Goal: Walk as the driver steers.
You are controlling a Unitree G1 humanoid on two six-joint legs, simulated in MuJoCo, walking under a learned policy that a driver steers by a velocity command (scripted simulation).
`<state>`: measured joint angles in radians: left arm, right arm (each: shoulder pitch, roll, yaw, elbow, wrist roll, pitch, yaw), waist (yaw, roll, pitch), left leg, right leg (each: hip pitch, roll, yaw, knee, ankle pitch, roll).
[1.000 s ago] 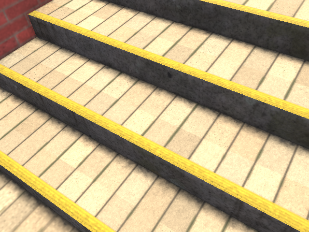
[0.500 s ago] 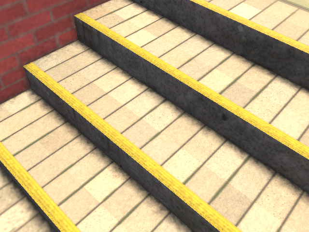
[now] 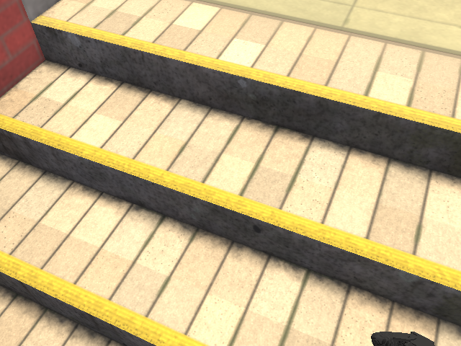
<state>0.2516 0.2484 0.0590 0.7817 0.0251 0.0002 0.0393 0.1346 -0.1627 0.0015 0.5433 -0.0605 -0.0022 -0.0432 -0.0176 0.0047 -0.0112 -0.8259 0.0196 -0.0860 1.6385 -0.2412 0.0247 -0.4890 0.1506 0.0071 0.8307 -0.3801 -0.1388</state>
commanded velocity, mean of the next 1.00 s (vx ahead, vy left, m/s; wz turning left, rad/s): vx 0.01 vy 0.00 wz -0.59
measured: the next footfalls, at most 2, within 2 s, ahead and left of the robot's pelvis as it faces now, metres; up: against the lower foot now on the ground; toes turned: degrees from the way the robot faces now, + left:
left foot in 0.34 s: +0.21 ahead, +0.13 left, +0.00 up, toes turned -15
right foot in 0.84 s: +0.08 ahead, -0.05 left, +0.00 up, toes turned -33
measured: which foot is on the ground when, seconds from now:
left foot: up 0.00-0.32, down 0.34-0.84, up 0.86-1.00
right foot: down 0.00-0.34, up 0.36-0.82, down 0.84-1.00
